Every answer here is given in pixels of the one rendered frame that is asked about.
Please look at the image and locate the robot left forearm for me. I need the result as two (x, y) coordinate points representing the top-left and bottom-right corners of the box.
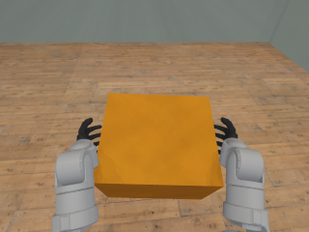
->
(51, 138), (99, 232)

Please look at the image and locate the carton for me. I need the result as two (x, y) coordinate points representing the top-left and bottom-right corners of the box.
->
(94, 93), (224, 200)

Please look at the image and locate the robot right forearm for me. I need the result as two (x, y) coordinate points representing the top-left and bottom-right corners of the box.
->
(219, 137), (270, 232)

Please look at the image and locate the left robot hand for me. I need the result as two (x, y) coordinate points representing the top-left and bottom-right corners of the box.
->
(76, 117), (102, 152)

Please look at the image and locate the right robot hand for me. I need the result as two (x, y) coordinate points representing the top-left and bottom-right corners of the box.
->
(213, 117), (238, 155)

